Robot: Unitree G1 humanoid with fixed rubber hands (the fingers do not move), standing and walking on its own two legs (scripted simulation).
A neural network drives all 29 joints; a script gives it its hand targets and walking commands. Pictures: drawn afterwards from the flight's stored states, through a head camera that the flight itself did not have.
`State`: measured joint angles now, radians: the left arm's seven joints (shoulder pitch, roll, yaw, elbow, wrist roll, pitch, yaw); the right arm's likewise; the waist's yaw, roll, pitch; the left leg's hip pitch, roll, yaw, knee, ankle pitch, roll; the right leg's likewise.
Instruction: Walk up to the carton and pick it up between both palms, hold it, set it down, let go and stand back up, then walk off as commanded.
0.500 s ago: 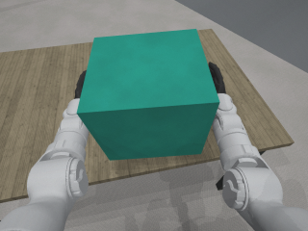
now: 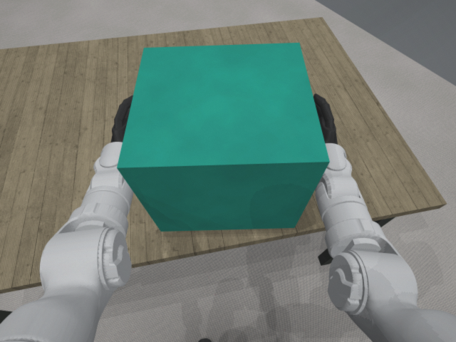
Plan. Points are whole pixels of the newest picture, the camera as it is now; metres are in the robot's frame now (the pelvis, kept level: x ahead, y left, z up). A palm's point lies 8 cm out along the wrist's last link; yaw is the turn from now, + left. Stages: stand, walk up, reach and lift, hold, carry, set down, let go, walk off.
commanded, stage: set down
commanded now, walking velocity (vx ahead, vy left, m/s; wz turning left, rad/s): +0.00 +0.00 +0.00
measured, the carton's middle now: (224, 144) +0.43 +0.00 +0.06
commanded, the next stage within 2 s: none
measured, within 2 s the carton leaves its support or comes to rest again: rests again in 0.48 s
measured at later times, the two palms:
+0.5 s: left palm (128, 151) +0.45 +0.18 +0.03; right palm (314, 152) +0.42 -0.17 +0.04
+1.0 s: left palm (132, 150) +0.46 +0.18 +0.03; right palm (316, 156) +0.42 -0.18 +0.03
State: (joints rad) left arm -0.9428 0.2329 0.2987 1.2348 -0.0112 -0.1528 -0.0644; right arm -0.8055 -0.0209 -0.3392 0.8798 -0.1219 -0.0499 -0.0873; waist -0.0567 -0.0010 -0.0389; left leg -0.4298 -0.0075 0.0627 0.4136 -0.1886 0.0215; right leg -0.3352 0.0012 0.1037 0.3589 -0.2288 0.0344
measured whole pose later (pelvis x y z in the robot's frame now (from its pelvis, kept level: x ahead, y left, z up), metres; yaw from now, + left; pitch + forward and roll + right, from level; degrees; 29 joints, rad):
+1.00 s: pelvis +0.00 +0.00 +0.00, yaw +0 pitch +18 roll -2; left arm -0.98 0.23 0.29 1.38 -0.01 -0.33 -0.06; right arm -0.80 -0.02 -0.43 1.04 -0.19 -0.29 -0.07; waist -0.06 0.00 -0.08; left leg -0.58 0.01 0.06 0.47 -0.20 0.02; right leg -0.46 0.01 0.10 0.36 -0.22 0.04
